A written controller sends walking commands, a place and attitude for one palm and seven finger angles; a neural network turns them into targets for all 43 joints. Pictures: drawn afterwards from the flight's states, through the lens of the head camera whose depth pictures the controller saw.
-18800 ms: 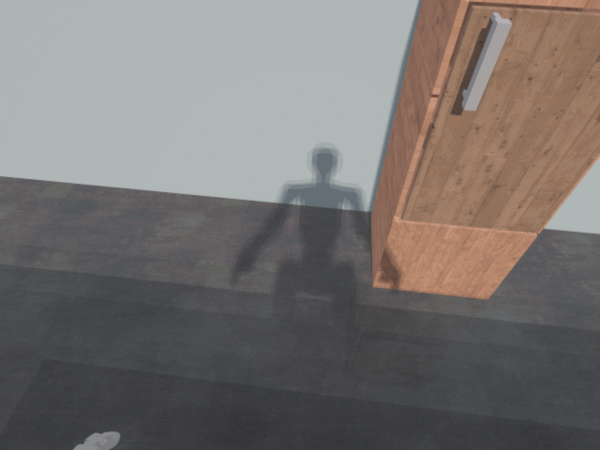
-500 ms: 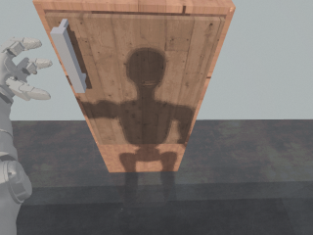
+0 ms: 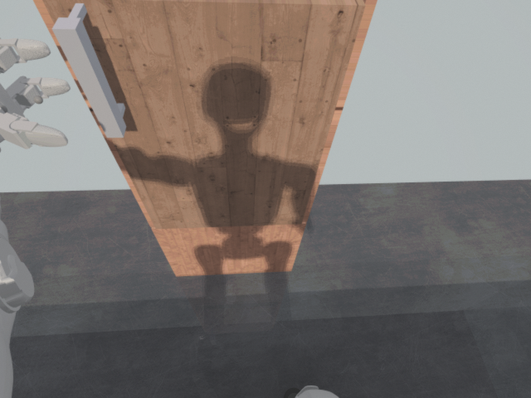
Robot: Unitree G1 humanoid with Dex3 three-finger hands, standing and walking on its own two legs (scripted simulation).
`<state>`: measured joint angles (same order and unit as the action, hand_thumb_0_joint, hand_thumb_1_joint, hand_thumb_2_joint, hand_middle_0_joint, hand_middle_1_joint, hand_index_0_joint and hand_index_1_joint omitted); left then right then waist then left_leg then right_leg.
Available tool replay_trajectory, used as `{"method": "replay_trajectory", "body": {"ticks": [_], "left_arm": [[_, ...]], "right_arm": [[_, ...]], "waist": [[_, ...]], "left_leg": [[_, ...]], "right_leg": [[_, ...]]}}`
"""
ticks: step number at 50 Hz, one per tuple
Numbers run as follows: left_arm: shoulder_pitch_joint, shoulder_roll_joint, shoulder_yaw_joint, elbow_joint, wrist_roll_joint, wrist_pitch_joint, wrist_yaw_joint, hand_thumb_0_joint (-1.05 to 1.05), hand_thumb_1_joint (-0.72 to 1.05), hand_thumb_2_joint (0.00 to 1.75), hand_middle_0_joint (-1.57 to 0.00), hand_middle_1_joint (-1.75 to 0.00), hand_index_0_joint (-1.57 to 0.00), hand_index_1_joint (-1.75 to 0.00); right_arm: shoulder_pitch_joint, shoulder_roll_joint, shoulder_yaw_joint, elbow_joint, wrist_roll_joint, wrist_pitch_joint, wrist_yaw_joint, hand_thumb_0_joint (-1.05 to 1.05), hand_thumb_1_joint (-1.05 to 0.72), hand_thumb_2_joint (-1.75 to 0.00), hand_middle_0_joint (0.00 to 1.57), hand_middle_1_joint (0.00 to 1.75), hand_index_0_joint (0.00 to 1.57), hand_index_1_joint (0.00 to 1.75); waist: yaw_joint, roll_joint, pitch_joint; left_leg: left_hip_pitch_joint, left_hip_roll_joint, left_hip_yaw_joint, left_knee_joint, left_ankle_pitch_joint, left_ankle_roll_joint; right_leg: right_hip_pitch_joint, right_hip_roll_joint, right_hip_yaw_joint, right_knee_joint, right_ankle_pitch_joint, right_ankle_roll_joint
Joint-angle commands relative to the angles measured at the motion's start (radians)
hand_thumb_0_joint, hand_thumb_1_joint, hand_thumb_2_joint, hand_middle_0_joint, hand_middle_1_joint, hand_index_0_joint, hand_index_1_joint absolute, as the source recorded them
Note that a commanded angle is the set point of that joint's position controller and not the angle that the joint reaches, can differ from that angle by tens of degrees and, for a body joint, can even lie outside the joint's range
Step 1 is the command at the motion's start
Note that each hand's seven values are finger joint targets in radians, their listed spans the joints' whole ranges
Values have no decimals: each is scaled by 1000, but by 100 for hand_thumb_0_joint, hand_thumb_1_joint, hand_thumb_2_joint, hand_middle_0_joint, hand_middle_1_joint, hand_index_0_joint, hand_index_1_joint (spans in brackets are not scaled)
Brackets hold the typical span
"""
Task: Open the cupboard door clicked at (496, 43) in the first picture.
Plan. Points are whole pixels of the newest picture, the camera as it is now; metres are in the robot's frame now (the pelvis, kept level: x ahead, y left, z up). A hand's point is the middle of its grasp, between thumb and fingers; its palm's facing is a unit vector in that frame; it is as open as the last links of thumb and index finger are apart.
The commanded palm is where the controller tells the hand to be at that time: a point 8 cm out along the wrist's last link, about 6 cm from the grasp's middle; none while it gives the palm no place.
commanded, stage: move the hooked fingers beside the handle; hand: left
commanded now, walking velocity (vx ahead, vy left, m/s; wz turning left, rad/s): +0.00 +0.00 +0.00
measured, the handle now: (99, 76) +0.53 +0.22 +0.17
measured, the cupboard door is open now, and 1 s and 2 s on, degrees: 0 0 0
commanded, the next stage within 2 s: slide the fingers in behind the handle in 0.42 s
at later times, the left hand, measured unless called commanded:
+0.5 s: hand (34, 103) +0.47 +0.28 +0.18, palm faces +0.03 -1.00 +0.02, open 14.0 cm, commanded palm +0.44 +0.33 +0.17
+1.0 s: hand (54, 105) +0.47 +0.26 +0.17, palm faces +0.01 -1.00 +0.01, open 14.0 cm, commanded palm +0.44 +0.30 +0.17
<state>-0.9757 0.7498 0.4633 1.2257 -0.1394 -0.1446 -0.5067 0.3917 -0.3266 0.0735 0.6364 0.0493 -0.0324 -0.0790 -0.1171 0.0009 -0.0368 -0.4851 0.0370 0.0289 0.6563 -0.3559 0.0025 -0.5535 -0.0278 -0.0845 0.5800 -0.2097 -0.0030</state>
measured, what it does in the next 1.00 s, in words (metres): stands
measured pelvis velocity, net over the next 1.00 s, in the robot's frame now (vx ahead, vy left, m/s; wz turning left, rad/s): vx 0.01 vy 0.01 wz -0.01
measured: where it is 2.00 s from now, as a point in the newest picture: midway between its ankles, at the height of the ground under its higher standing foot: outside the picture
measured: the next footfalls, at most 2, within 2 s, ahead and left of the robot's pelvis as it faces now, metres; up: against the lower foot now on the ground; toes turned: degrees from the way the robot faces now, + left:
none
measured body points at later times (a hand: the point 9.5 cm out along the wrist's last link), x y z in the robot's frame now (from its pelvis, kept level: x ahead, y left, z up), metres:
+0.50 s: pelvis +0.02 +0.01 +0.00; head +0.08 +0.01 +0.45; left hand +0.46 +0.34 +0.18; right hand +0.05 -0.27 -0.10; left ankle -0.02 +0.11 -0.72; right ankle +0.04 -0.12 -0.72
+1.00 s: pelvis +0.01 +0.01 +0.00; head +0.07 +0.01 +0.45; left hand +0.46 +0.32 +0.17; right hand +0.08 -0.26 -0.10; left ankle -0.02 +0.11 -0.72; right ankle +0.04 -0.12 -0.72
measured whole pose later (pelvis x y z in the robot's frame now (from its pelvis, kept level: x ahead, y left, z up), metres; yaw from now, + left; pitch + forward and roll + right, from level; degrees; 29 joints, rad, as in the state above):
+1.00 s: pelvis +0.01 +0.01 +0.00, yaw +0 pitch +9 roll -1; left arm -0.84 0.61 0.43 1.03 -0.18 -0.12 -0.44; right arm 0.37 -0.30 0.07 0.61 0.05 -0.03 -0.06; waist -0.08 0.01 -0.05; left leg -0.43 0.04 0.04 0.64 -0.37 0.01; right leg -0.50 -0.03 -0.07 0.57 -0.22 0.01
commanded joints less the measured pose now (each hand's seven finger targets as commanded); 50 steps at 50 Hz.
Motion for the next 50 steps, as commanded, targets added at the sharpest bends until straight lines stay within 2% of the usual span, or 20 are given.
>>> {"method": "replay_trajectory", "body": {"ticks": [1,3,5,9,11,14,18,20,22,25,27,28,29,33,36,37,40,44,47,50], "left_arm": [[-436,349,59,-218,-8,-70,9,0,-50,30,-30,-120,-30,-120],[-418,370,85,-243,-9,-79,10,0,-50,30,-30,-120,-30,-120],[-372,400,116,-216,-16,-74,6,0,-50,30,-30,-120,-30,-120],[-372,396,101,-254,-3,-69,5,0,-50,30,-30,-120,-30,-120],[-369,416,133,-313,-16,-82,5,0,-50,30,-30,-120,-30,-120],[-327,325,85,-338,-39,-73,-8,0,-50,30,-30,-120,-30,-120],[-292,295,74,-335,-54,-36,-7,0,-50,30,-30,-120,-30,-120],[-269,320,102,-384,-55,-34,5,0,-50,30,-30,-120,-30,-120],[-275,265,61,-386,-54,-27,10,0,-50,30,-30,-120,-30,-120],[-308,285,78,-377,-57,-36,19,0,-50,30,-30,-120,-30,-120],[-323,241,40,-410,-53,-41,19,0,-50,30,-30,-120,-30,-120],[-344,209,12,-424,-53,-43,20,0,-50,30,-30,-120,-30,-120],[-338,200,14,-414,-59,-43,21,0,-50,30,-30,-120,-30,-120],[-334,165,-7,-375,-66,-23,24,0,-50,30,-30,-120,-30,-120],[-321,201,27,-377,-60,-19,40,0,-50,30,-30,-120,-30,-120],[-340,184,4,-365,-55,-17,43,0,-50,30,-30,-120,-30,-120],[-333,164,-5,-396,-57,-31,53,0,-50,30,-30,-120,-30,-120],[-341,188,15,-386,-56,-36,60,0,-50,30,-30,-120,-30,-120],[-354,146,-17,-447,-56,-44,68,0,-50,30,-30,-120,-30,-120],[-320,142,-3,-455,-73,-39,75,0,-50,30,-30,-120,-30,-120]], "right_arm": [[106,-170,-71,-86,-6,-18,-14,0,-90,-90,20,30,20,30],[117,-170,-77,-92,-8,-12,-11,0,-90,-90,20,30,20,30],[124,-175,-76,-96,-7,-1,-8,0,-90,-90,20,30,20,30],[121,-173,-80,-105,-4,11,-4,0,-90,-90,20,30,20,30],[126,-171,-86,-110,-5,13,-3,0,-90,-90,20,30,20,30],[121,-165,-89,-112,-3,11,1,0,-90,-90,20,30,20,30],[108,-166,-88,-111,0,7,4,0,-90,-90,20,30,20,30],[102,-167,-89,-126,-2,5,6,0,-90,-90,20,30,20,30],[88,-156,-85,-126,0,3,9,0,-90,-90,20,30,20,30],[84,-160,-85,-122,-1,0,4,0,-90,-90,20,30,20,30],[71,-150,-83,-127,-1,-7,5,0,-90,-90,20,30,20,30],[66,-146,-83,-124,-2,-10,3,0,-90,-90,20,30,20,30],[66,-146,-84,-120,-2,-14,3,0,-90,-90,20,30,20,30],[52,-143,-77,-114,-1,-20,0,0,-90,-90,20,30,20,30],[46,-144,-76,-120,-5,-21,1,0,-90,-90,20,30,20,30],[41,-142,-72,-119,-2,-20,0,0,-90,-90,20,30,20,30],[40,-138,-76,-129,-4,-23,2,0,-90,-90,20,30,20,30],[36,-140,-72,-124,-3,-25,2,0,-90,-90,20,30,20,30],[33,-133,-74,-126,-3,-31,2,0,-90,-90,20,30,20,30],[41,-137,-77,-120,-3,-34,2,0,-90,-90,20,30,20,30]], "waist": [[4,101,-387],[17,108,-431],[23,91,-413],[21,127,-385],[34,158,-450],[27,140,-442],[27,134,-375],[47,131,-404],[34,137,-378],[28,100,-350],[30,156,-384],[17,155,-386],[17,124,-385],[19,123,-356],[34,98,-380],[24,89,-357],[29,114,-377],[30,94,-374],[31,147,-404],[38,102,-402]], "left_leg": [[61,-28,-44,-93,249,24],[77,-28,-41,-90,277,24],[57,-28,-35,-89,291,27],[54,-28,-32,-96,261,27],[104,-28,-33,-88,323,25],[145,-21,-35,-89,371,20],[132,-21,-32,-96,358,21],[144,-22,-34,-94,407,20],[148,-21,-32,-93,410,17],[134,-20,-34,-95,374,20],[173,-22,-36,-90,409,13],[192,-19,-38,-87,413,12],[190,-18,-40,-86,410,13],[186,-17,-45,-90,411,8],[167,-22,-41,-88,407,12],[150,-22,-40,-93,387,12],[169,-20,-37,-89,404,13],[138,-23,-38,-99,344,15],[187,-21,-41,-97,393,11],[182,-16,-45,-105,410,10]], "right_leg": [[273,23,69,-22,213,-17],[294,25,69,-15,238,-17],[305,28,69,-14,257,-17],[278,28,69,-24,227,-14],[302,33,69,-13,272,-19],[284,40,55,-16,296,-19],[256,38,51,-26,285,-19],[284,39,51,-16,313,-24],[271,38,49,-18,322,-22],[270,37,48,-20,304,-24],[263,35,49,-16,315,-25],[251,36,48,-19,313,-24],[257,36,47,-20,316,-23],[240,33,41,-20,306,-26],[277,29,46,-13,327,-26],[271,28,44,-15,318,-25],[279,29,45,-11,318,-29],[294,27,51,-17,296,-25],[288,30,48,-16,309,-28],[309,34,42,-20,315,-30]]}}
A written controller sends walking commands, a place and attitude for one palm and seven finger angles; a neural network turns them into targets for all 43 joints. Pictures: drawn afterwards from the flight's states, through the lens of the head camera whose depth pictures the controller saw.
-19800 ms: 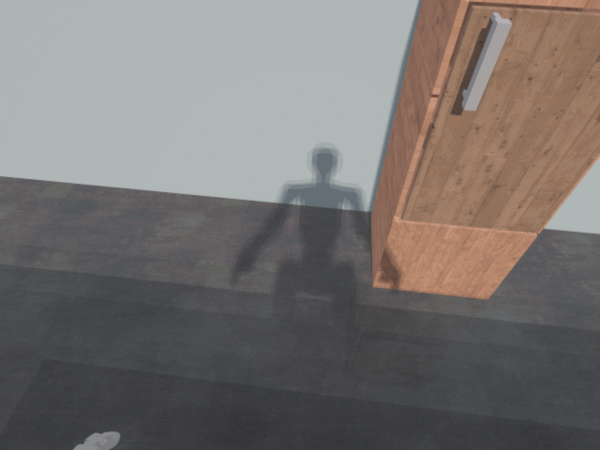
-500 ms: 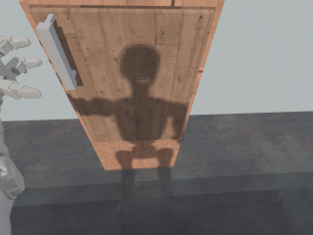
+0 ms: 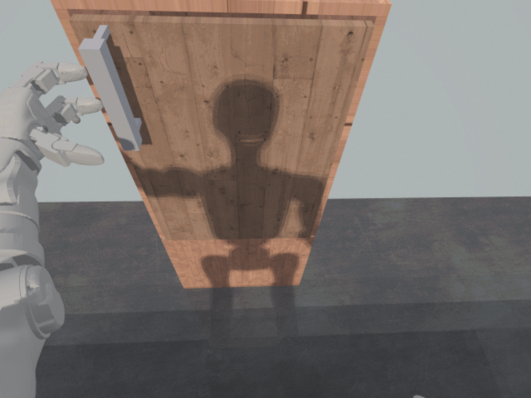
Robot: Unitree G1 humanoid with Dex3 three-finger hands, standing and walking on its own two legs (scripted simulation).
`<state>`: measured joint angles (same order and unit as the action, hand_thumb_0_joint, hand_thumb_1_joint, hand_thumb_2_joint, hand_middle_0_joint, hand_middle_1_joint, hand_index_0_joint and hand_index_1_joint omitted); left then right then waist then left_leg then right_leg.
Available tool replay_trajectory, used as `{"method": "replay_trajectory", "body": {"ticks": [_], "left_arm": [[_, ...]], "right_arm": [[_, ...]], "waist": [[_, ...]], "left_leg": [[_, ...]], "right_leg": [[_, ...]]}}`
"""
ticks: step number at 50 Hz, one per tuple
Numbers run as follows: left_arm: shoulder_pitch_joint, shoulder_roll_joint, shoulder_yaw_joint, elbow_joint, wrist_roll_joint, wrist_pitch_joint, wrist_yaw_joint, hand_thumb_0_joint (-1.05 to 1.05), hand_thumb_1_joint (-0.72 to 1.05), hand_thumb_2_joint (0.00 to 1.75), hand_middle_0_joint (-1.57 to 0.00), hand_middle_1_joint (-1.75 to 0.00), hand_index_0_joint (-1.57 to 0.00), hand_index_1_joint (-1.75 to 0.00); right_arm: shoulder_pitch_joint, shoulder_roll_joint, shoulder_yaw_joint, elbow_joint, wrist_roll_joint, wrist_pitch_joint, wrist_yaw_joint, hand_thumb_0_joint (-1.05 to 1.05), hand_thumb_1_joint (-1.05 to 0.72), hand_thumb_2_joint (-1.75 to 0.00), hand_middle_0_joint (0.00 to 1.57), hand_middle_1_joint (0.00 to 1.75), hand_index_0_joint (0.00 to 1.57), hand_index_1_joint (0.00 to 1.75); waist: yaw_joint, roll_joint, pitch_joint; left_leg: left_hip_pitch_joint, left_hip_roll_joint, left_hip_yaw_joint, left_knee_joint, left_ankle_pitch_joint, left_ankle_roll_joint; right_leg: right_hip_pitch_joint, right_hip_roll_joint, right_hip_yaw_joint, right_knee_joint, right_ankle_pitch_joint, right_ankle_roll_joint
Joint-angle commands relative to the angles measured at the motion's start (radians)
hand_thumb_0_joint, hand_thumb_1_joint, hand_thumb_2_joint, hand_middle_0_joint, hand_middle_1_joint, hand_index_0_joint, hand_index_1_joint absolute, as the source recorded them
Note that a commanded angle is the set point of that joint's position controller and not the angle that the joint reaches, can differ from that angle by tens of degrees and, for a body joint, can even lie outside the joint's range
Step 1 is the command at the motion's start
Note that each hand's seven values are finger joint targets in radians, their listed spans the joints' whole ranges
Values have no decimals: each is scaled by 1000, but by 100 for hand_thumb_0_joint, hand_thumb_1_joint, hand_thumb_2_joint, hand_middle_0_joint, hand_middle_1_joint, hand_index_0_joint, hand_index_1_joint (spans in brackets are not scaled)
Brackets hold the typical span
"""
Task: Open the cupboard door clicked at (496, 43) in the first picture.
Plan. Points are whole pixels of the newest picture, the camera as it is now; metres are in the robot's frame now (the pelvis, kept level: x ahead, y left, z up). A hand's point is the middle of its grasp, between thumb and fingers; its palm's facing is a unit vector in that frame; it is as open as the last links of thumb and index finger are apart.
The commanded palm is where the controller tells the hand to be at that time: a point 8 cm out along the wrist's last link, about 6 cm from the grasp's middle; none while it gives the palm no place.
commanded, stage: slide the fingers in behind the handle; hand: left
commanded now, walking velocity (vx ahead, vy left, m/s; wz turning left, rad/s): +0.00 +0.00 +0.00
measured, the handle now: (119, 92) +0.52 +0.22 +0.17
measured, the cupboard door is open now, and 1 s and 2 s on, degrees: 0 0 1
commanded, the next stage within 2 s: close the thumb around the handle in 1.12 s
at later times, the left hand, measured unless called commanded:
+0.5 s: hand (98, 122) +0.45 +0.23 +0.17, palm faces +0.05 -1.00 +0.00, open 14.1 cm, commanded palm +0.43 +0.26 +0.17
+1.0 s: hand (126, 118) +0.46 +0.19 +0.17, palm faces +0.03 -1.00 +0.00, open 14.0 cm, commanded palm +0.43 +0.25 +0.17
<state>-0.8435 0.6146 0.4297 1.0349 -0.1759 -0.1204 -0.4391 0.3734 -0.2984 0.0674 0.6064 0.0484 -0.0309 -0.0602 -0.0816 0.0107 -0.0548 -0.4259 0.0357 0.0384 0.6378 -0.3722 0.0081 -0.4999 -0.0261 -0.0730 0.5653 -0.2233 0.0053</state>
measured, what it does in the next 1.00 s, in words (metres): stands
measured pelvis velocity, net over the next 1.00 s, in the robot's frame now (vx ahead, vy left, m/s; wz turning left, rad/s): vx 0.00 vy -0.01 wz -0.01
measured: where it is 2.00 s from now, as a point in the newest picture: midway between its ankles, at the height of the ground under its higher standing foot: outside the picture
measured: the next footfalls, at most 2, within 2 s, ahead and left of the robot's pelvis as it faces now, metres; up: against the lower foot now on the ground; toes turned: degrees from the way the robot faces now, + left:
none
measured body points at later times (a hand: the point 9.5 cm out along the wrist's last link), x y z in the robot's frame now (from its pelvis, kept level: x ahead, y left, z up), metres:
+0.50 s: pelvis -0.01 -0.01 +0.00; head +0.03 -0.01 +0.45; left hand +0.44 +0.28 +0.18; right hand +0.06 -0.27 -0.11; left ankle -0.04 +0.11 -0.73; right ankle +0.03 -0.13 -0.73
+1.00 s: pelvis +0.00 -0.01 +0.00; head +0.04 -0.01 +0.45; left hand +0.45 +0.25 +0.17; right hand +0.05 -0.27 -0.11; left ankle -0.04 +0.11 -0.73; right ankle +0.03 -0.13 -0.73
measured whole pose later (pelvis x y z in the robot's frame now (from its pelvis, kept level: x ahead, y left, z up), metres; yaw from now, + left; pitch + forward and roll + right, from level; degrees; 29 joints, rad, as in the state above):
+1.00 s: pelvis +0.00 -0.01 +0.00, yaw -1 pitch +7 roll -1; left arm -0.82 0.47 0.38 0.98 -0.16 -0.13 -0.28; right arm 0.38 -0.28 0.06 0.65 0.05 -0.08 -0.06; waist -0.08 0.03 -0.05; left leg -0.37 0.04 0.05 0.60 -0.35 0.00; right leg -0.46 -0.02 -0.06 0.55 -0.22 0.00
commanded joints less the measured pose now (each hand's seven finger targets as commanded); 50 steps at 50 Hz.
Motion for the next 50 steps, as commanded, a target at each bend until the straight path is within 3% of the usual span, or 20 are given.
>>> {"method": "replay_trajectory", "body": {"ticks": [1,3,5,10,11,12,15,16,20,25,29,32,36,37,39,43,44,45,47,50], "left_arm": [[-444,278,40,-288,-37,-60,12,0,-50,30,-30,-120,-30,-120],[-409,248,26,-292,-32,-45,24,0,-50,30,-30,-120,-30,-120],[-357,265,53,-286,-36,-34,40,0,-50,30,-30,-120,-30,-120],[-398,222,12,-296,-25,-24,67,0,-50,30,-30,-120,-30,-120],[-418,262,43,-322,-17,-33,77,0,-50,30,-30,-120,-30,-120],[-431,234,19,-338,-16,-40,81,0,-50,30,-30,-120,-30,-120],[-441,191,-11,-311,-25,-49,89,0,-50,30,-30,-120,-30,-120],[-463,209,2,-307,-18,-52,94,0,-50,30,-30,-120,-30,-120],[-481,172,-38,-275,-5,-60,100,0,-50,30,-30,-120,-30,-120],[-536,76,-114,-273,-15,-66,102,0,-50,30,-30,-120,-30,-120],[-583,72,-113,-238,-11,-62,111,0,-50,30,-30,-120,-30,-120],[-591,23,-150,-233,-10,-66,115,0,-50,30,-30,-120,-30,-120],[-561,42,-100,-240,-19,-67,144,0,-50,30,-30,-120,-30,-120],[-541,98,-46,-235,-13,-68,159,0,-50,30,-30,-120,-30,-120],[-490,119,-27,-234,10,-64,180,0,-50,30,-30,-120,-30,-120],[-465,151,-16,-267,26,-79,180,0,-50,30,-30,-120,-30,-120],[-470,125,-31,-286,16,-78,171,0,-50,30,-30,-120,-30,-120],[-459,151,-9,-288,8,-81,168,0,-50,30,-30,-120,-30,-120],[-469,124,-29,-307,2,-79,160,0,-50,30,-30,-120,-30,-120],[-438,144,-13,-322,1,-73,163,0,-50,30,-30,-120,-30,-120]], "right_arm": [[55,-164,-72,-93,-4,-39,-14,0,-90,-90,20,30,20,30],[53,-160,-74,-91,-3,-41,-11,0,-90,-90,20,30,20,30],[54,-164,-76,-93,-3,-39,-10,0,-90,-90,20,30,20,30],[46,-162,-76,-93,1,-41,-12,0,-90,-90,20,30,20,30],[43,-161,-77,-91,0,-45,-13,0,-90,-90,20,30,20,30],[36,-156,-75,-95,1,-47,-14,0,-90,-90,20,30,20,30],[38,-155,-75,-86,2,-55,-19,0,-90,-90,20,30,20,30],[35,-154,-73,-79,1,-59,-21,0,-90,-90,20,30,20,30],[36,-150,-72,-71,1,-69,-24,0,-90,-90,20,30,20,30],[37,-146,-72,-54,1,-84,-26,0,-90,-90,20,30,20,30],[43,-148,-72,-32,-3,-97,-27,0,-90,-90,20,30,20,30],[44,-143,-70,-25,-4,-104,-22,0,-90,-90,20,30,20,30],[51,-143,-72,-25,-10,-106,-14,0,-90,-90,20,30,20,30],[58,-146,-74,-25,-13,-102,-13,0,-90,-90,20,30,20,30],[51,-140,-72,-40,-14,-94,-5,0,-90,-90,20,30,20,30],[44,-143,-76,-57,-9,-82,-5,0,-90,-90,20,30,20,30],[37,-139,-75,-65,-7,-83,-5,0,-90,-90,20,30,20,30],[39,-143,-77,-65,-6,-79,-9,0,-90,-90,20,30,20,30],[34,-137,-75,-64,-4,-79,-11,0,-90,-90,20,30,20,30],[32,-139,-77,-66,-3,-77,-16,0,-90,-90,20,30,20,30]], "waist": [[12,114,-401],[13,117,-382],[26,73,-366],[1,56,-308],[10,76,-329],[5,96,-340],[-9,46,-317],[-7,64,-319],[-15,92,-312],[-41,65,-317],[-45,65,-322],[-50,82,-323],[-24,70,-362],[-8,38,-372],[11,53,-371],[11,13,-362],[9,35,-374],[13,34,-371],[7,44,-362],[16,59,-361]], "left_leg": [[130,-16,-52,-87,435,4],[134,-15,-50,-91,443,2],[110,-14,-46,-99,427,7],[84,-17,-34,-114,330,16],[91,-19,-38,-114,324,15],[102,-21,-36,-115,322,15],[99,-17,-34,-117,288,19],[95,-19,-38,-119,280,17],[99,-22,-32,-114,275,20],[129,-21,-44,-110,276,18],[116,-26,-50,-108,250,17],[129,-26,-55,-103,268,13],[138,-25,-60,-98,338,7],[120,-25,-58,-98,354,8],[94,-27,-43,-101,367,10],[82,-23,-32,-111,359,18],[96,-24,-25,-111,360,19],[98,-22,-23,-108,369,20],[109,-22,-24,-115,362,19],[115,-21,-20,-117,367,19]], "right_leg": [[266,31,34,-3,340,-37],[256,30,29,-7,336,-38],[279,31,27,-11,331,-39],[264,27,33,-30,278,-35],[274,27,39,-30,275,-36],[277,27,42,-29,275,-36],[266,28,39,-39,247,-33],[265,26,41,-40,242,-33],[254,23,45,-39,240,-35],[224,26,35,-41,230,-33],[213,22,38,-42,212,-30],[196,24,33,-37,218,-33],[225,27,26,-18,268,-36],[254,27,28,-13,289,-36],[280,24,32,-6,315,-35],[315,25,41,-12,334,-32],[320,26,45,-14,344,-32],[328,25,45,-15,348,-34],[316,28,45,-21,343,-32],[323,27,42,-25,339,-33]]}}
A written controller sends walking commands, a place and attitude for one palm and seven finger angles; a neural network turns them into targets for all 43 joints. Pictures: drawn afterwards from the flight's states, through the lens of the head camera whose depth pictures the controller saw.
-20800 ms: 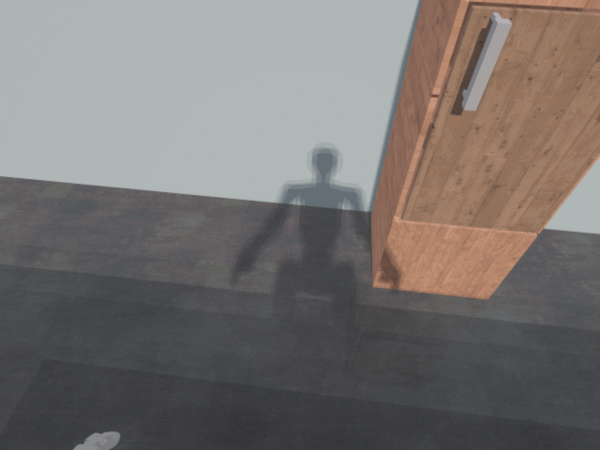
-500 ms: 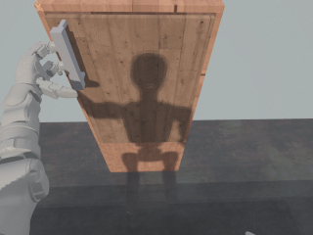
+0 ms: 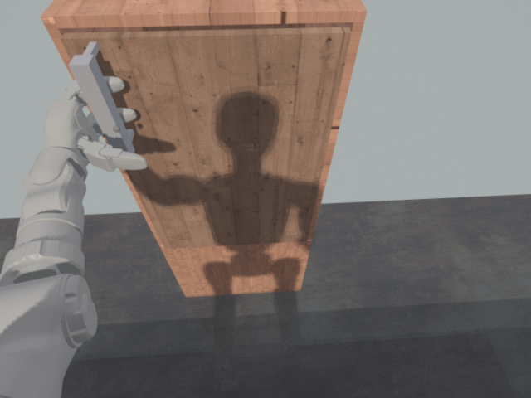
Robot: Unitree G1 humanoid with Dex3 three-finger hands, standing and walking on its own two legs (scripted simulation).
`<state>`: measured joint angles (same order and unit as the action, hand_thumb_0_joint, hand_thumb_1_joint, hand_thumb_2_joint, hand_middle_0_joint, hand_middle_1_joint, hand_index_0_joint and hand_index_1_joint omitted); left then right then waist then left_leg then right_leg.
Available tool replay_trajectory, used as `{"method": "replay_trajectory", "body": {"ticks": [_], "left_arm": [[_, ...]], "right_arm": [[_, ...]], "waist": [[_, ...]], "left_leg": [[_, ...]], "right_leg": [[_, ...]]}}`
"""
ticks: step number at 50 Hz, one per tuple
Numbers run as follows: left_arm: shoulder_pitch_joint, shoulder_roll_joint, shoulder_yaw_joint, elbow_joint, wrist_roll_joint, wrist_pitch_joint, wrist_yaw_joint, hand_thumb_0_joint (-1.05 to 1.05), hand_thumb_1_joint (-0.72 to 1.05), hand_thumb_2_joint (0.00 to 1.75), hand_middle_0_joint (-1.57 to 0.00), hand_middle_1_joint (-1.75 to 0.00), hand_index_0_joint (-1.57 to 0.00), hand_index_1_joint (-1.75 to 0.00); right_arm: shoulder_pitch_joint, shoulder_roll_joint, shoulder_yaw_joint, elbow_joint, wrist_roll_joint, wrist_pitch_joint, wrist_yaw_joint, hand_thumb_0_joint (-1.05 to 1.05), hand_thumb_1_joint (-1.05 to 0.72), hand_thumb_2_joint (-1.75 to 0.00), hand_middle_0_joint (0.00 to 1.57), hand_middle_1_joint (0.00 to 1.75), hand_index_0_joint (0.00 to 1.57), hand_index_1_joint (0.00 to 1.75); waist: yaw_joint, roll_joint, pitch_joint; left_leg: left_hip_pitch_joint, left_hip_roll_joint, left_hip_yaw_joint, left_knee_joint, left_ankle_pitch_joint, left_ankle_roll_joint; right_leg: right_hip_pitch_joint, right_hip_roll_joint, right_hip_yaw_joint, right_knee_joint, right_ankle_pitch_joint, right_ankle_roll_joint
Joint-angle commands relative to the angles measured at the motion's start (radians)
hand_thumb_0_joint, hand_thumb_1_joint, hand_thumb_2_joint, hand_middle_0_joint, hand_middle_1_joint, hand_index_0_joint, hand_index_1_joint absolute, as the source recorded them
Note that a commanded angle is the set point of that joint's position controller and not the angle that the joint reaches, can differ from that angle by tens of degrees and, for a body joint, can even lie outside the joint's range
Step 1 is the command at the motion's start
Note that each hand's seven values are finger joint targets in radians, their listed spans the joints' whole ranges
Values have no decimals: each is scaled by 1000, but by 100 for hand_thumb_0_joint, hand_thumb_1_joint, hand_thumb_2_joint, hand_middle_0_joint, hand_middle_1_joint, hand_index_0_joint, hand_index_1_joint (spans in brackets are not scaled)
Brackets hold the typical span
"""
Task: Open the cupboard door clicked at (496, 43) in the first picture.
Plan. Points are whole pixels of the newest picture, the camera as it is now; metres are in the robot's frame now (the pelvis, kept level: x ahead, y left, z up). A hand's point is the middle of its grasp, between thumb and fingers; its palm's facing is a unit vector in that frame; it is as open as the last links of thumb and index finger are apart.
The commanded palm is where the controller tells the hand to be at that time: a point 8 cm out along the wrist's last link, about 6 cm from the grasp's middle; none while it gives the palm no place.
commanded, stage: slide the fingers in behind the handle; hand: left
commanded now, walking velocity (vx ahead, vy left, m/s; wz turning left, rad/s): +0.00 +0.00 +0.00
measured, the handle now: (110, 105) +0.52 +0.23 +0.17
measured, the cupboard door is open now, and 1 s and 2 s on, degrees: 0 1 38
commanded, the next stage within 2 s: close the thumb around the handle in 0.12 s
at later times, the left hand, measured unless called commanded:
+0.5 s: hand (114, 127) +0.46 +0.21 +0.17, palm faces +0.04 -1.00 +0.01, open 11.7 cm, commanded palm +0.44 +0.26 +0.17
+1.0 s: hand (115, 130) +0.45 +0.21 +0.17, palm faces +0.06 -1.00 +0.01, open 6.1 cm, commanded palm +0.43 +0.26 +0.17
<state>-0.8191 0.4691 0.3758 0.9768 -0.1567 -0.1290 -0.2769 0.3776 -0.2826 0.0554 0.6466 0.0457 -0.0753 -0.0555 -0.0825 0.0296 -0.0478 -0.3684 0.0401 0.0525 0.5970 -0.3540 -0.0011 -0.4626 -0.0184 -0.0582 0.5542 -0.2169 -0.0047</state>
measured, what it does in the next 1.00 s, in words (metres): stands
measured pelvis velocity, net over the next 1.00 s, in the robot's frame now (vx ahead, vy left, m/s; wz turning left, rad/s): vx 0.00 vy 0.00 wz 0.00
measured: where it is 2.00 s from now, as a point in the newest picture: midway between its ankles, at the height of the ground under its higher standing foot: outside the picture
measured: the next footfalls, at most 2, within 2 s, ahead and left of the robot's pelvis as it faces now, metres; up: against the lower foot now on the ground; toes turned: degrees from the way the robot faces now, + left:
none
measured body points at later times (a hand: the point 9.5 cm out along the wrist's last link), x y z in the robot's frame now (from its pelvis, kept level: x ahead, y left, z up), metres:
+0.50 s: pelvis +0.00 +0.00 +0.00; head +0.04 -0.01 +0.45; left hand +0.45 +0.27 +0.17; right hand +0.06 -0.27 -0.11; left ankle -0.04 +0.12 -0.73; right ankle +0.03 -0.12 -0.73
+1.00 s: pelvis +0.00 +0.00 +0.00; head +0.04 +0.00 +0.45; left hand +0.45 +0.26 +0.17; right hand +0.07 -0.26 -0.11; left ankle -0.04 +0.12 -0.73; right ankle +0.03 -0.12 -0.73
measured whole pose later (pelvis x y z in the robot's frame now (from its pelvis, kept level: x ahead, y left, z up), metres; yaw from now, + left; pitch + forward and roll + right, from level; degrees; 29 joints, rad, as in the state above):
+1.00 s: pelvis +0.00 +0.00 +0.00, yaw +0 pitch +6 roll -1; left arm -0.78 0.44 0.36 0.92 -0.16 -0.11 -0.24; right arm 0.36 -0.29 0.05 0.65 0.05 -0.07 -0.06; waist -0.07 0.03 -0.05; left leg -0.34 0.04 0.06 0.58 -0.35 0.00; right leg -0.44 -0.02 -0.05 0.53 -0.21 0.00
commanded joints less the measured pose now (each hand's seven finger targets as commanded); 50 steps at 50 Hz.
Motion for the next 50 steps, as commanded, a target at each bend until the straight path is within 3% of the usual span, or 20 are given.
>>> {"method": "replay_trajectory", "body": {"ticks": [1,5,11,15,17,20,22,28,30,31,33,34,36,40,41,42,45,47,49,50], "left_arm": [[-462,257,20,-251,-21,-55,1,0,-50,30,-30,-120,-30,-120],[-504,253,4,-207,-13,-45,8,0,-50,30,-30,-120,-30,-120],[-557,283,18,-174,-3,-76,13,0,-50,30,-30,-120,-30,-120],[-541,287,11,-143,2,-85,-4,0,-28,40,-32,-122,-32,-122],[-518,319,46,-146,-2,-84,-6,0,-16,44,-32,-124,-32,-124],[-516,281,9,-160,-7,-80,-13,0,0,52,-34,-125,-34,-125],[-493,328,59,-165,-14,-80,-11,0,12,56,-34,-127,-34,-127],[-517,270,12,-186,-19,-69,-10,0,45,71,-37,-130,-37,-130],[-521,318,46,-177,-17,-72,-3,0,56,76,-38,-131,-38,-131],[-537,306,34,-205,-13,-76,-3,0,62,78,-38,-132,-38,-132],[-526,275,10,-186,-8,-72,-2,0,73,83,-39,-133,-39,-133],[-539,293,21,-203,-5,-77,-1,0,79,85,-39,-134,-39,-134],[-540,265,6,-235,-13,-82,0,0,90,90,-40,-135,-40,-135],[-464,257,18,-247,-24,-75,6,0,90,90,-40,-135,-40,-135],[-487,230,-7,-294,-21,-78,7,0,90,90,-40,-135,-40,-135],[-478,212,-13,-301,-22,-74,9,0,90,90,-40,-135,-40,-135],[-429,244,17,-312,-23,-65,21,0,90,90,-40,-135,-40,-135],[-441,223,3,-308,-24,-55,19,0,90,90,-40,-135,-40,-135],[-448,252,23,-320,-18,-52,21,0,90,90,-40,-135,-40,-135],[-444,250,16,-317,-19,-52,20,0,90,90,-40,-135,-40,-135]], "right_arm": [[24,-151,-62,-104,1,-34,-19,0,-90,-90,20,30,20,30],[30,-157,-62,-92,1,-34,-26,0,-90,-90,20,30,20,30],[41,-157,-61,-82,-5,-41,-28,0,-90,-90,20,30,20,30],[45,-160,-61,-84,-3,-38,-26,0,-90,-90,20,30,20,30],[44,-162,-62,-88,-4,-35,-25,0,-90,-90,20,30,20,30],[42,-161,-62,-97,-1,-31,-24,0,-90,-90,20,30,20,30],[42,-164,-65,-96,-1,-29,-25,0,-90,-90,20,30,20,30],[38,-158,-63,-92,0,-29,-26,0,-90,-90,20,30,20,30],[48,-167,-65,-85,-2,-28,-29,0,-90,-90,20,30,20,30],[39,-161,-64,-90,-3,-31,-28,0,-90,-90,20,30,20,30],[40,-157,-60,-88,-3,-34,-25,0,-90,-90,20,30,20,30],[44,-160,-63,-85,-4,-34,-25,0,-90,-90,20,30,20,30],[42,-157,-65,-91,-5,-36,-22,0,-90,-90,20,30,20,30],[35,-160,-67,-99,-5,-36,-19,0,-90,-90,20,30,20,30],[27,-154,-67,-101,-4,-38,-17,0,-90,-90,20,30,20,30],[24,-150,-68,-100,-5,-40,-14,0,-90,-90,20,30,20,30],[23,-157,-69,-102,-4,-36,-14,0,-90,-90,20,30,20,30],[11,-151,-67,-102,-2,-35,-15,0,-90,-90,20,30,20,30],[7,-152,-66,-103,-3,-35,-18,0,-90,-90,20,30,20,30],[7,-154,-66,-105,-3,-32,-21,0,-90,-90,20,30,20,30]], "waist": [[7,27,-341],[-13,1,-301],[-11,12,-349],[-10,28,-349],[3,33,-374],[-10,36,-353],[6,16,-370],[-10,42,-340],[-8,-4,-338],[-7,39,-362],[-8,47,-340],[-7,53,-356],[-7,64,-383],[11,12,-378],[7,65,-391],[9,65,-388],[18,14,-374],[14,19,-346],[20,41,-353],[15,10,-348]], "left_leg": [[52,-26,-38,-82,335,28],[35,-26,-40,-89,262,31],[29,-33,-43,-81,258,30],[19,-34,-37,-73,275,31],[15,-35,-34,-72,291,29],[25,-33,-33,-71,298,31],[17,-31,-35,-74,293,29],[34,-30,-38,-78,275,29],[24,-27,-42,-80,266,31],[33,-30,-39,-80,269,30],[35,-29,-42,-81,275,27],[42,-29,-45,-79,291,25],[69,-28,-47,-76,319,24],[68,-22,-46,-79,367,24],[94,-23,-45,-78,380,22],[103,-23,-45,-77,384,21],[91,-19,-41,-80,402,25],[81,-21,-38,-89,375,25],[81,-25,-37,-94,356,24],[81,-21,-39,-92,357,27]], "right_leg": [[268,20,25,-19,323,-22],[237,16,25,-36,254,-19],[256,13,35,-26,261,-17],[257,12,36,-17,287,-20],[276,13,40,-11,310,-19],[256,14,34,-16,307,-19],[279,16,36,-15,306,-19],[239,19,33,-26,276,-19],[249,18,30,-27,262,-19],[253,17,35,-25,268,-17],[237,18,31,-26,267,-21],[245,18,32,-22,281,-23],[247,21,27,-18,294,-23],[273,23,19,-14,326,-24],[261,23,24,-15,332,-24],[258,22,24,-18,332,-24],[284,24,22,-19,354,-24],[282,22,24,-25,348,-24],[286,20,27,-26,333,-26],[289,20,24,-27,331,-25]]}}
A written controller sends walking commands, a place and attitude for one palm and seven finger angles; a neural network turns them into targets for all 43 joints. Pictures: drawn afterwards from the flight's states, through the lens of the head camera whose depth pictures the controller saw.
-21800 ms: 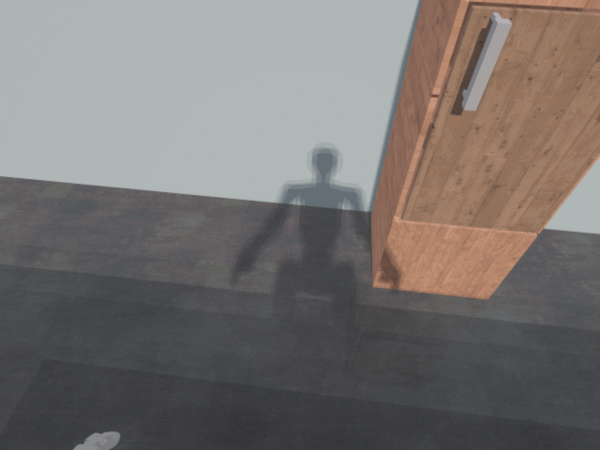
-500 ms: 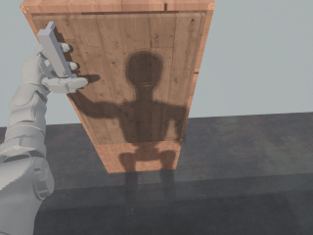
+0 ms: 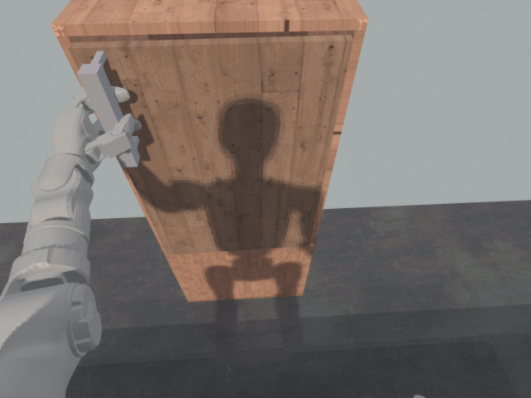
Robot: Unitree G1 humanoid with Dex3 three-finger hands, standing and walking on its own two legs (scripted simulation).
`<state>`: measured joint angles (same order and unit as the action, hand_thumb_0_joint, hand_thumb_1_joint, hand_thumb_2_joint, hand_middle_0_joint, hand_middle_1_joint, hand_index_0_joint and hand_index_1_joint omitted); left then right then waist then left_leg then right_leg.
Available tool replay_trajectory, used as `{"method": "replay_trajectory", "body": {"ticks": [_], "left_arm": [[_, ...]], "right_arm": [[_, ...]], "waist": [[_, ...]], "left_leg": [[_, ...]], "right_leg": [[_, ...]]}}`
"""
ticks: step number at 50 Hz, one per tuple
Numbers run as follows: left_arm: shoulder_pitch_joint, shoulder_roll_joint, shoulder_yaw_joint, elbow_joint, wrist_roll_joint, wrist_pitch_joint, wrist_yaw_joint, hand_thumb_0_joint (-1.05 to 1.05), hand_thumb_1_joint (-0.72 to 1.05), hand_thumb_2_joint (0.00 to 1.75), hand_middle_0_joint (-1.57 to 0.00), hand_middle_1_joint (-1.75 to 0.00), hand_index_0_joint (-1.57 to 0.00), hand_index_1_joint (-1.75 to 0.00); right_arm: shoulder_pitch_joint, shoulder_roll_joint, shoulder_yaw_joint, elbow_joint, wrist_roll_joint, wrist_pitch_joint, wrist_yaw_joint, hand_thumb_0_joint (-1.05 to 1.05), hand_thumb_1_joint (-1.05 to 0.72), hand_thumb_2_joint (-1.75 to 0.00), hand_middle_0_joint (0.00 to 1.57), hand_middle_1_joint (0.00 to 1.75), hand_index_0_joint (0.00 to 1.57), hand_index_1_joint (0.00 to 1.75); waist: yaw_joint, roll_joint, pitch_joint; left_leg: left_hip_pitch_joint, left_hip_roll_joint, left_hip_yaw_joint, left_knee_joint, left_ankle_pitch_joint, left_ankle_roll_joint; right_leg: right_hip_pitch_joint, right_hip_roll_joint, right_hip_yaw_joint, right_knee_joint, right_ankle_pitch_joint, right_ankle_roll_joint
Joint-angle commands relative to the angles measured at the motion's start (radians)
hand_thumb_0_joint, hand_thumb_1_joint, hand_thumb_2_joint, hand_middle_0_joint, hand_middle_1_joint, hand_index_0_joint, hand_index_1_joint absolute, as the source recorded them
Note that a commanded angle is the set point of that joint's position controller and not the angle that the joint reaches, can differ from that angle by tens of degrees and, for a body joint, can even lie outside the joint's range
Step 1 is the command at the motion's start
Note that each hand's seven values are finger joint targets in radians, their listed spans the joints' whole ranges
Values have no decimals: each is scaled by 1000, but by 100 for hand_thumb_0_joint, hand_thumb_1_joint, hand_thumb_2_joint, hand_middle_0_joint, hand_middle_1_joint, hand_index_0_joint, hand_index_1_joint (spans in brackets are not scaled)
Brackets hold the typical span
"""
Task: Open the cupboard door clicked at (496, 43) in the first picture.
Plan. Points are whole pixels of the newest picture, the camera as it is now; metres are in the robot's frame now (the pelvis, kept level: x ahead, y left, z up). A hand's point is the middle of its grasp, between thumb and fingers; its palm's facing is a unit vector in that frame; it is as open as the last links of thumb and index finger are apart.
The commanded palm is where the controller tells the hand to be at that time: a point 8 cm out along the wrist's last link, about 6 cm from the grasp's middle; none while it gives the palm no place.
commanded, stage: pull the door open along its arc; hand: left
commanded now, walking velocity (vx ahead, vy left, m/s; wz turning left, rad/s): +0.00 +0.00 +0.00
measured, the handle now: (116, 112) +0.51 +0.23 +0.16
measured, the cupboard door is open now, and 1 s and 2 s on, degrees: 1 38 38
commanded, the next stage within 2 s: open thumb and fingers to let go in 0.98 s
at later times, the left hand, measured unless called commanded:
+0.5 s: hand (127, 177) +0.37 +0.18 +0.17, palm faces +0.14 -0.99 +0.07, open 6.6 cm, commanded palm +0.31 +0.22 +0.16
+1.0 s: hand (192, 254) +0.25 +0.08 +0.17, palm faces +0.36 -0.93 +0.02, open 6.7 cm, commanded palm +0.19 +0.11 +0.16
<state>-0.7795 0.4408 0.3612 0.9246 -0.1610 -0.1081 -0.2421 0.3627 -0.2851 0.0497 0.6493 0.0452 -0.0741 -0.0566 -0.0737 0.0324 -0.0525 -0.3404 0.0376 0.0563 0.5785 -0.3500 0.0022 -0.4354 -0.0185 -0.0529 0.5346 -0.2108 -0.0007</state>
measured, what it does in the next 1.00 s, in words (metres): stands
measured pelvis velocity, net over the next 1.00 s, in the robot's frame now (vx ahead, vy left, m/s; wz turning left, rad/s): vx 0.00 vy -0.02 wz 0.06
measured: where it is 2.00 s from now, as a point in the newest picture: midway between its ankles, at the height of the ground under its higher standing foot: outside the picture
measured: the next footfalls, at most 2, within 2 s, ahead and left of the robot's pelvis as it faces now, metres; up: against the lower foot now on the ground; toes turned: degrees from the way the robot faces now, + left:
none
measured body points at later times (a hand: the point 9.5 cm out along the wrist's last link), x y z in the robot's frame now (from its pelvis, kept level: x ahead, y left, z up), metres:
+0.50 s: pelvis +0.01 +0.00 +0.01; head +0.01 -0.02 +0.46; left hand +0.35 +0.23 +0.16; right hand +0.16 -0.24 -0.09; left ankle -0.04 +0.11 -0.73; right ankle +0.03 -0.12 -0.73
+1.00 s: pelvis +0.00 -0.02 +0.01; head -0.03 -0.05 +0.45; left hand +0.23 +0.13 +0.17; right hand +0.24 -0.17 -0.06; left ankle -0.04 +0.11 -0.73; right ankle +0.03 -0.12 -0.73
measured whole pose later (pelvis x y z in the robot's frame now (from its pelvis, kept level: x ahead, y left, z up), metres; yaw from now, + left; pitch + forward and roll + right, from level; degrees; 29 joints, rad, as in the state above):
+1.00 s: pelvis +0.00 -0.02 +0.01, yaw +3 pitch -4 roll -1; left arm 0.15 -0.07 -0.25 -0.46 0.01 0.39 0.44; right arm 0.07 -0.16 0.06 0.61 -0.02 0.06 0.01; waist 0.06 0.08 -0.02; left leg -0.09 0.04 0.00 0.49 -0.33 -0.02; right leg -0.18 -0.02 -0.11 0.48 -0.23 -0.02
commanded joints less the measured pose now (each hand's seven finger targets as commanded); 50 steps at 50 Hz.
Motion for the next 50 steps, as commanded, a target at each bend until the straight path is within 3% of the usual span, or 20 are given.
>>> {"method": "replay_trajectory", "body": {"ticks": [1,7,10,16,19,20,21,22,24,29,30,31,32,35,38,40,41,45,48,50], "left_arm": [[-498,262,18,-262,-15,-70,-15,0,90,90,-40,-135,-40,-135],[-343,247,42,-334,-34,-55,-26,0,90,90,-40,-135,-40,-135],[-220,225,52,-400,-63,-33,-32,0,90,90,-40,-135,-40,-135],[18,144,39,-674,-93,49,-18,0,90,90,-40,-135,-40,-135],[101,87,13,-807,-98,96,4,0,90,90,-40,-135,-40,-135],[147,78,4,-833,-99,107,13,0,90,90,-40,-135,-40,-135],[133,49,122,-951,-141,122,171,0,90,90,-40,-135,-40,-135],[204,-74,23,-980,-119,144,247,0,90,90,-40,-135,-40,-135],[313,-162,-27,-1099,-83,179,367,0,90,90,-40,-135,-40,-135],[362,-313,-200,-1327,52,302,617,0,90,90,-40,-135,-40,-135],[392,-324,-221,-1348,83,333,660,0,90,90,-40,-135,-40,-135],[411,-374,-287,-1410,110,359,683,0,90,90,-40,-135,-40,-135],[431,-441,-371,-1428,129,383,690,0,90,90,-40,-135,-40,-135],[472,-494,-468,-1480,170,413,693,0,90,90,-40,-135,-40,-135],[513,-554,-551,-1527,195,419,691,0,90,90,-40,-135,-40,-135],[540,-553,-574,-1573,206,417,691,0,90,90,-40,-135,-40,-135],[601,-589,-608,-1544,210,422,687,0,90,90,-40,-135,-40,-135],[677,-607,-645,-1616,212,423,687,0,90,90,-40,-135,-40,-135],[821,-582,-625,-1671,198,423,681,0,90,90,-40,-135,-40,-135],[817,-555,-605,-1689,196,421,683,0,90,90,-40,-135,-40,-135]], "right_arm": [[14,-148,-59,-106,-1,-35,-21,0,-90,-90,20,30,20,30],[-12,-141,-60,-135,1,-34,-14,0,-90,-90,20,30,20,30],[-41,-141,-62,-160,6,-31,-11,0,-90,-90,20,30,20,30],[-133,-117,-59,-207,15,-37,-3,0,-90,-90,20,30,20,30],[-178,-105,-58,-217,17,-40,-3,0,-90,-90,20,30,20,30],[-190,-106,-56,-221,17,-40,-5,0,-90,-90,20,30,20,30],[-244,-61,-55,-228,16,-52,4,0,-90,-90,20,30,20,30],[-262,-57,-54,-208,8,-57,13,0,-90,-90,20,30,20,30],[-278,-47,-57,-194,1,-61,28,0,-90,-90,20,30,20,30],[-352,-14,-49,-174,-38,-22,33,0,-90,-90,20,30,20,30],[-369,-14,-51,-174,-46,-10,29,0,-90,-90,20,30,20,30],[-386,-4,-49,-178,-51,1,30,0,-90,-90,20,30,20,30],[-393,3,-44,-176,-56,12,30,0,-90,-90,20,30,20,30],[-404,11,-42,-174,-66,44,26,0,-90,-90,20,30,20,30],[-426,32,-35,-180,-70,59,32,0,-90,-90,20,30,20,30],[-446,35,-36,-190,-69,65,36,0,-90,-90,20,30,20,30],[-449,43,-29,-186,-69,74,39,0,-90,-90,20,30,20,30],[-469,51,-24,-202,-68,79,53,0,-90,-90,20,30,20,30],[-479,56,-22,-220,-68,92,64,0,-90,-90,20,30,20,30],[-492,57,-16,-220,-65,101,66,0,-90,-90,20,30,20,30]], "waist": [[2,34,-335],[46,43,-377],[66,-27,-364],[112,20,-351],[112,10,-304],[111,-33,-291],[191,-32,-271],[165,-12,-246],[167,-28,-246],[144,-9,-217],[141,-56,-211],[141,-38,-224],[129,-44,-206],[117,-95,-188],[116,-55,-154],[125,-61,-155],[121,-53,-113],[134,-45,-115],[157,-53,-130],[162,-35,-118]], "left_leg": [[53,-21,-41,-77,338,23],[79,-21,-33,-75,429,19],[70,-16,-26,-87,432,23],[117,-17,-16,-113,485,14],[131,-19,-12,-129,445,11],[130,-16,-14,-131,429,15],[82,-25,-24,-131,400,2],[104,-24,-19,-141,386,-4],[117,-22,-17,-141,406,-11],[150,-26,-21,-149,385,-14],[156,-23,-28,-150,374,-10],[178,-24,-25,-155,379,-8],[189,-27,-30,-151,385,-6],[220,-23,-44,-143,394,0],[230,-26,-54,-141,381,0],[227,-24,-63,-135,369,-3],[216,-25,-66,-136,360,-1],[205,-29,-78,-134,341,-3],[189,-32,-69,-133,357,-2],[176,-35,-70,-137,339,-5]], "right_leg": [[250,19,22,-11,317,-28],[309,18,22,-1,392,-33],[347,16,17,-7,408,-30],[393,10,16,-16,439,-32],[382,11,8,-31,413,-31],[389,10,5,-34,399,-28],[370,11,-7,-49,332,-22],[358,13,-8,-53,307,-21],[368,13,-15,-53,317,-20],[395,-4,-3,-81,278,-21],[406,-8,-2,-93,258,-20],[412,-11,1,-100,258,-21],[405,-10,-3,-102,266,-24],[402,-12,-2,-115,288,-26],[378,-11,-2,-116,268,-32],[379,-12,-2,-118,249,-35],[362,-11,-4,-119,237,-37],[363,-10,-9,-116,207,-41],[393,-7,-9,-107,236,-42],[388,-9,-6,-111,212,-43]]}}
